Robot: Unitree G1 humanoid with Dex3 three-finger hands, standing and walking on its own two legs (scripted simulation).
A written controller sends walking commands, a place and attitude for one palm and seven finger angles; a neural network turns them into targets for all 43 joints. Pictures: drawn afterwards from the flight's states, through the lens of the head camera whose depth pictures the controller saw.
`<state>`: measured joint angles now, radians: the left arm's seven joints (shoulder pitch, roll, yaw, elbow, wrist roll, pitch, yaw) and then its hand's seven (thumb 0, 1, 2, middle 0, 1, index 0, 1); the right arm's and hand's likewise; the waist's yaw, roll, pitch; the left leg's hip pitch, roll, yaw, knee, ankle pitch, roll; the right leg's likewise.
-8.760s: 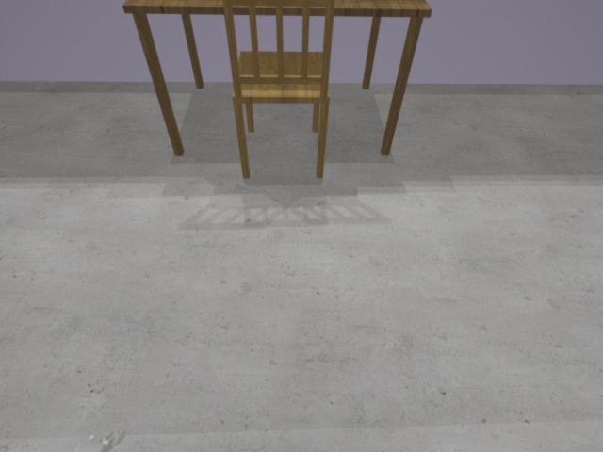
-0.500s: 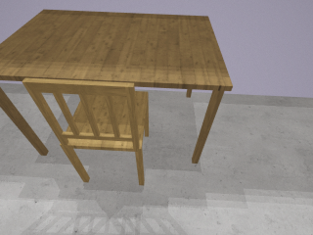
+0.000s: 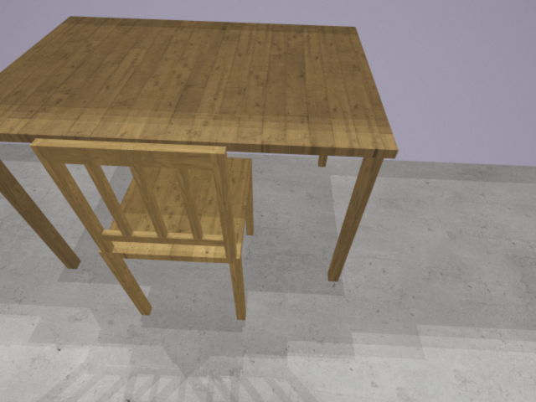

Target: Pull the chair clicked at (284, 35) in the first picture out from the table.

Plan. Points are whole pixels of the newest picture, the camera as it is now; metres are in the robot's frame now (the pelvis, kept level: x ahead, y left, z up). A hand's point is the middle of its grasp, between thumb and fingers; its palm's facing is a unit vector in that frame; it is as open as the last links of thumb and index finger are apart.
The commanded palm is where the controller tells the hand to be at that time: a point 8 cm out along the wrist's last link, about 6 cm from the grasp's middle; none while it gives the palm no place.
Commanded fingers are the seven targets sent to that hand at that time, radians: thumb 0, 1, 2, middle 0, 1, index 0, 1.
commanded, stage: look again from close up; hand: left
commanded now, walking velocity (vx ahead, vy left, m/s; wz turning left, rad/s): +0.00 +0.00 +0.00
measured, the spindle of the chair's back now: (150, 203) +0.55 +0.31 -0.11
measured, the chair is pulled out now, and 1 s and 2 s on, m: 0.00 0.00 0.00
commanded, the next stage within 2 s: shuffle to correct the standing spot in 0.96 s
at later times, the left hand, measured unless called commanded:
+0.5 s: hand out of the picture -0.01 +0.15 -0.18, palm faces +0.05 -0.99 -0.16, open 7.3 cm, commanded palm none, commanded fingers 0.00 0.90 0.90 -0.20 -0.30 -0.20 -0.30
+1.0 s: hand out of the picture -0.02 +0.15 -0.17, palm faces +0.05 -0.98 -0.17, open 7.3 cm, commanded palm none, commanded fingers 0.00 0.90 0.90 -0.20 -0.30 -0.20 -0.30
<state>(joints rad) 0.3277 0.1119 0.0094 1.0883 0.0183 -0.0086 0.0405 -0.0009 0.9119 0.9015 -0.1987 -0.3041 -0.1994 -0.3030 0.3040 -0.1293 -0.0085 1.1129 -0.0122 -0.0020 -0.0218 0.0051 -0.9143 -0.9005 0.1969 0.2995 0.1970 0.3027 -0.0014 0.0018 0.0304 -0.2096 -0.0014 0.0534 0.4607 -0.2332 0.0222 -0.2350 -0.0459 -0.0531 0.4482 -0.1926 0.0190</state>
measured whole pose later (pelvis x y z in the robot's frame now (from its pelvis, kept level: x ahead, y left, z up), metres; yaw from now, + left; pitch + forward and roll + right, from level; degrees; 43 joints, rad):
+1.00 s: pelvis +0.01 +0.00 +0.00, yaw +0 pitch -1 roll +0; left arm 0.34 0.11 0.01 1.11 0.02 -0.01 0.04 0.00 0.91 0.90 -0.20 -0.30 -0.20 -0.30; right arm 0.33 -0.12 0.00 1.14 -0.01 -0.01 -0.03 0.00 -0.91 -0.90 0.20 0.30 0.20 0.30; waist 0.00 0.00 0.03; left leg -0.18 0.00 0.06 0.43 -0.22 0.02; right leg -0.21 -0.04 -0.05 0.43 -0.19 0.01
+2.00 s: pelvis +0.13 +0.03 -0.01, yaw +4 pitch -1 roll +0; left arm 0.11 0.14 0.05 0.97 0.03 0.02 0.04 -0.01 0.93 0.90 -0.20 -0.30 -0.20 -0.30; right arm 0.18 -0.18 -0.06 1.03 -0.01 0.03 -0.04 0.00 -0.92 -0.90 0.20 0.30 0.20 0.30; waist -0.01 0.00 0.12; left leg -0.40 0.03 0.02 0.93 -0.48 -0.03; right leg -0.36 -0.05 -0.11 0.56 -0.18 -0.02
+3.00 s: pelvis +0.08 +0.06 +0.00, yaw +2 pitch +0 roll -1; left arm 0.35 0.10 0.00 1.13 0.02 0.00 0.04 0.00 0.91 0.90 -0.20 -0.30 -0.20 -0.30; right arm 0.38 -0.10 -0.01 1.17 -0.02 0.02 -0.03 0.01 -0.91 -0.90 0.20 0.30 0.20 0.30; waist -0.02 -0.01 0.02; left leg -0.28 0.02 0.08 0.44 -0.15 0.02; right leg -0.16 0.01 -0.04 0.43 -0.26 -0.01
